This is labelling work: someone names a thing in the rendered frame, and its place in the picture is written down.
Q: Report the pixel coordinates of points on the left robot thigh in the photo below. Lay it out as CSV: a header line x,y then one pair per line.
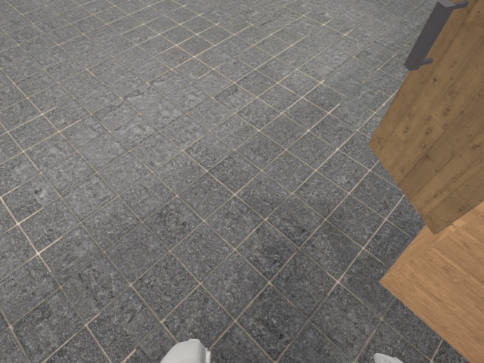
x,y
188,352

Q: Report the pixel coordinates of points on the cupboard door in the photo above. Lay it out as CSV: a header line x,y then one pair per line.
x,y
431,138

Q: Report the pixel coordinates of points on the handle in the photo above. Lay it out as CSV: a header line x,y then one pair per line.
x,y
430,32

